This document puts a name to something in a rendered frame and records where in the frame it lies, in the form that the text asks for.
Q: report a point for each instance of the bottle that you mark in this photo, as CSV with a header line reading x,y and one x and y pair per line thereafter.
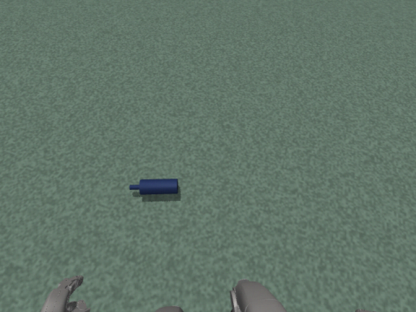
x,y
156,186

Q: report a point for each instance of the left robot hand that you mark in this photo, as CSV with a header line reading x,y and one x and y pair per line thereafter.
x,y
57,300

